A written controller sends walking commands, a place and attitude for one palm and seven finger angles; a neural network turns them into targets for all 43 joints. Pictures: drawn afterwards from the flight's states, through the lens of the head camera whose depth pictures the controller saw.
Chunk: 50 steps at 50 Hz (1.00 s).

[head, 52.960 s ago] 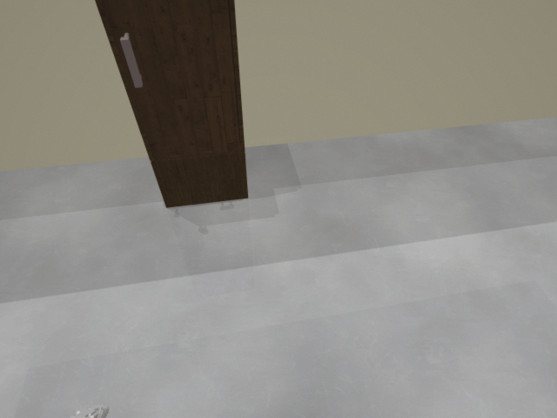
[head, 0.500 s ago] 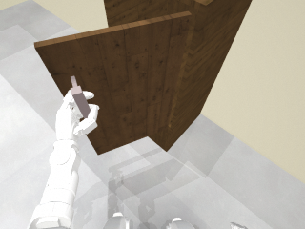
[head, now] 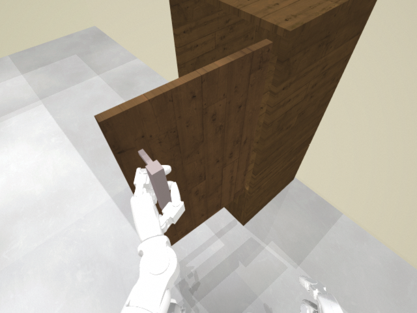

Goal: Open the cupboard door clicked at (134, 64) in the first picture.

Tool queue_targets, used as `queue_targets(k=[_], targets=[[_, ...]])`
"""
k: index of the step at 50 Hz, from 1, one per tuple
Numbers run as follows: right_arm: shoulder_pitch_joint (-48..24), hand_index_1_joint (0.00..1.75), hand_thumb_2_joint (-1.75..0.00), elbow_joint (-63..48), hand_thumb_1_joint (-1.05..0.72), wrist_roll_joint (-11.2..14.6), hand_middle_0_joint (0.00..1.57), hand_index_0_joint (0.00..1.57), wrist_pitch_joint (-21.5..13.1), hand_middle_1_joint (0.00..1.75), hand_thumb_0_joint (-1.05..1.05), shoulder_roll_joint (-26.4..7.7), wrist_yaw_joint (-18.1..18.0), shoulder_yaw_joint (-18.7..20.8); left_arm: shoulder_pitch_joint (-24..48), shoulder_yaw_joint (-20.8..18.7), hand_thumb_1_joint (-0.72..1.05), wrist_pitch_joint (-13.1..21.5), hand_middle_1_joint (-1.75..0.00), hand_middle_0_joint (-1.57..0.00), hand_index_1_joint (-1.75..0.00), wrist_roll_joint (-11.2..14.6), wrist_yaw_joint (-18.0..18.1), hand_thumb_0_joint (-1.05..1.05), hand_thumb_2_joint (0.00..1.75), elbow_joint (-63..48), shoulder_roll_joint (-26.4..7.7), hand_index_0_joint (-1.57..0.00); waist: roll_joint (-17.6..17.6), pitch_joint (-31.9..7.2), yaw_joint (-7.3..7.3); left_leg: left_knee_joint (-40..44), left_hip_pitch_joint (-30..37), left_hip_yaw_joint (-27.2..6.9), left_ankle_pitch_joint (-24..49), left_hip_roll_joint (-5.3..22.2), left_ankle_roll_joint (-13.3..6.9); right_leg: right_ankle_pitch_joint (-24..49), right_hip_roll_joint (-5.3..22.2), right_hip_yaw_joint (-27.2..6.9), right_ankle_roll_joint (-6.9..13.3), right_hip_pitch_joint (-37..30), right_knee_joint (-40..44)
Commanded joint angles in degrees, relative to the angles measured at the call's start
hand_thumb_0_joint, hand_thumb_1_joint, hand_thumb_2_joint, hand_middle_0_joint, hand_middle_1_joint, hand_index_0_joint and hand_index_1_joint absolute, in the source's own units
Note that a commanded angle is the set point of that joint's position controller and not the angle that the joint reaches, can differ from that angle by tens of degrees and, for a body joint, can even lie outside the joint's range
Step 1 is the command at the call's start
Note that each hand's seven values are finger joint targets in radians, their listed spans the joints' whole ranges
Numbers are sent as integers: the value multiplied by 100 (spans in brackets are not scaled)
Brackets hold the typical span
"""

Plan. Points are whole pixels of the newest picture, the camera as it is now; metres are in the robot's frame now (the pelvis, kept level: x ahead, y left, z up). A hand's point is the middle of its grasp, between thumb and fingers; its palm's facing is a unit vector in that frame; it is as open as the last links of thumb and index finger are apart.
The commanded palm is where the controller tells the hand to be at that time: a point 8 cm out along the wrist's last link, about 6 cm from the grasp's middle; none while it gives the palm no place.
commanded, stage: pull the door open along its arc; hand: left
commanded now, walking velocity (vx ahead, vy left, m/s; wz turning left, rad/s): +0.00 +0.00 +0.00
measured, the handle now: (156, 182) +0.36 +0.12 +0.05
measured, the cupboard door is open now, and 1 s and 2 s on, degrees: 86 89 95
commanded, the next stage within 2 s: open thumb and fingers to let go in 0.10 s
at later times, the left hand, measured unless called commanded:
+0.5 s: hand (182, 213) +0.29 +0.06 +0.04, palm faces +0.35 -0.93 -0.03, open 8.1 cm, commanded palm +0.25 +0.09 +0.04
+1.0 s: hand (183, 211) +0.30 +0.06 +0.04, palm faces +0.30 -0.95 -0.02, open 15.1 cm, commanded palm +0.25 +0.09 +0.04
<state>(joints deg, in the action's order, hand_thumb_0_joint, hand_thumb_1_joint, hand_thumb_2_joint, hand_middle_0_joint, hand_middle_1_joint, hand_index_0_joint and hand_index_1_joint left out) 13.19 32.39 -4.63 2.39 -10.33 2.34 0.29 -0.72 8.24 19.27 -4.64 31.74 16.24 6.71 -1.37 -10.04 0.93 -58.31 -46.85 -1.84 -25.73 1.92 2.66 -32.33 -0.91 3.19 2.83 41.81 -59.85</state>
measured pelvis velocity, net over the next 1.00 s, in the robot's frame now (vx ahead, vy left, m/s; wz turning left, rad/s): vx -0.01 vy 0.01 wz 0.01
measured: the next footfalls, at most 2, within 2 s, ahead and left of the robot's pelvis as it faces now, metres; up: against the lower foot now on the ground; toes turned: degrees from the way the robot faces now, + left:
none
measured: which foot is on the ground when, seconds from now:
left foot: down 0.00-1.00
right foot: down 0.00-1.00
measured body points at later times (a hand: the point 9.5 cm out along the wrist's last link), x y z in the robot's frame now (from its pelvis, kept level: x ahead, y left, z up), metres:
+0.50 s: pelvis -0.01 -0.01 +0.00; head +0.04 -0.03 +0.44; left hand +0.27 +0.11 +0.05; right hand +0.18 -0.22 -0.11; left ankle +0.03 +0.15 -0.67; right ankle -0.03 -0.09 -0.67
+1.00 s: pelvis -0.01 +0.01 -0.01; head +0.03 +0.00 +0.44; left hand +0.28 +0.11 +0.05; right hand +0.16 -0.20 -0.11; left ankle +0.03 +0.15 -0.67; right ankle -0.03 -0.09 -0.67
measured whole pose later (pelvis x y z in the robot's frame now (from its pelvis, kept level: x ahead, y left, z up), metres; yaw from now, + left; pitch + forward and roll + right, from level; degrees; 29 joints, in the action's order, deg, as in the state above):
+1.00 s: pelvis -0.01 +0.01 -0.01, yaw +0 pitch +14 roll +0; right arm 11.4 33.6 -4.6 -1.1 -9.8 1.8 -0.1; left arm 0.3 14.6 15.8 -6.0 34.3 15.7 6.0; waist -1.8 -9.9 0.7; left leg -61.3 -49.2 -2.4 -25.9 1.3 1.9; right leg -32.4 -0.4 3.7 2.2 43.4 -62.0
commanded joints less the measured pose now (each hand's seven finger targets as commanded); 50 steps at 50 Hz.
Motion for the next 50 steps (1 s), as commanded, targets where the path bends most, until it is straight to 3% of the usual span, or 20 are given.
queue_targets(k=[1,6,9,10,14,18,22,24,30,32,35,41,42,46,47,50], targets=[[-421,30,-90,-893,-90,-8,20,20,-425,30,0,-459,-72,176,231,560,90,323,-135,-40,-135,-281,42,0,90,-1440,522,-40,673,-1294,61,323,963,178,1397,-251,-320,3094,207,-295,-285,-808,1056],[-587,30,-90,-960,-90,59,20,20,-610,30,0,-402,-49,114,-464,862,90,88,-135,-40,-135,-154,60,0,90,-1732,847,-40,655,-1175,-2,355,974,149,1229,-280,-293,2822,220,-284,-272,-843,1184],[-611,30,-90,-840,-90,28,20,20,-613,30,0,-426,-103,101,276,547,90,10,-135,-40,-135,-168,214,0,90,-1636,569,-40,645,-1007,56,258,840,110,1086,-291,-286,2601,257,-356,-295,-609,1194],[-633,30,-90,-733,-90,24,20,20,-600,30,0,-441,-142,91,850,334,90,36,-135,-40,-135,-164,296,0,90,-1534,355,-40,707,-891,160,204,791,97,1002,-283,-295,2433,281,-404,-320,-447,1234],[-625,30,-90,-755,-90,1,20,20,-610,30,0,-406,-149,111,608,416,62,61,-132,-38,-132,-174,261,0,78,-1380,555,-38,671,-1226,20,205,803,103,1146,-309,-289,2743,302,-429,-323,-638,1138],[-534,30,-90,-819,-90,16,20,20,-621,30,0,-427,-122,138,518,585,34,89,-129,-36,-129,-175,142,0,66,-1513,627,-36,722,-1338,60,193,862,114,1288,-299,-296,3154,309,-406,-348,-757,1092],[-524,30,-90,-814,-90,24,20,20,-627,30,0,-449,-131,139,643,615,6,148,-126,-34,-126,-179,100,0,54,-1545,589,-34,780,-1228,117,171,810,64,1181,-289,-307,2888,295,-395,-327,-662,1103],[-563,30,-90,-780,-90,28,20,20,-633,30,0,-459,-133,145,878,627,-8,198,-124,-33,-124,-215,114,0,48,-1552,571,-33,639,-1196,166,146,843,74,1105,-273,-316,2646,287,-395,-316,-479,1097],[-555,30,-90,-788,-90,27,20,20,-644,30,0,-466,-144,165,881,583,-50,210,-120,-30,-120,-192,139,0,30,-1588,521,-30,623,-1416,104,150,876,86,1143,-281,-320,2573,259,-353,-284,-534,1046],[-556,30,-90,-815,-90,35,20,20,-629,30,0,-463,-148,156,714,564,-50,152,-120,-30,-120,-190,144,0,30,-1499,522,-30,651,-1355,51,192,846,74,1175,-276,-316,2507,225,-299,-246,-567,1042],[-598,30,-90,-777,-90,32,20,20,-615,30,0,-463,-154,153,999,583,-50,129,-105,-27,-105,-188,201,0,30,-1480,574,-27,591,-1284,105,189,887,90,1068,-268,-322,2195,206,-271,-237,-388,1066],[-638,30,-90,-762,-90,31,20,20,-615,30,0,-468,-140,144,1155,638,-50,59,-75,-22,-75,-202,267,0,30,-1287,687,-22,591,-1238,90,232,913,86,1022,-258,-327,1884,146,-166,-185,-272,1055],[-618,30,-90,-757,-90,31,20,20,-608,30,0,-481,-141,162,1143,566,-50,49,-70,-22,-70,-223,282,0,30,-1290,603,-22,568,-1291,33,247,916,72,1091,-244,-316,1879,123,-151,-154,-321,1016],[-628,30,-90,-765,-90,29,20,20,-625,30,0,-464,-102,162,1214,745,-50,25,-50,-18,-50,-245,306,0,30,-1294,833,-18,499,-1344,76,251,1042,79,1171,-228,-318,1917,85,-57,-135,-237,947],[-619,30,-90,-780,-90,27,20,20,-633,30,0,-469,-96,167,1091,730,-50,2,-45,-18,-45,-253,306,0,30,-1283,817,-18,496,-1386,25,262,1030,63,1237,-218,-311,1956,64,-36,-114,-284,916],[-665,30,-90,-766,-90,36,20,20,-604,30,0,-465,-87,142,1255,697,-50,-58,-30,-15,-30,-219,346,0,30,-1253,811,-15,490,-1265,39,294,1023,64,1125,-225,-304,1780,64,-19,-113,-228,953]])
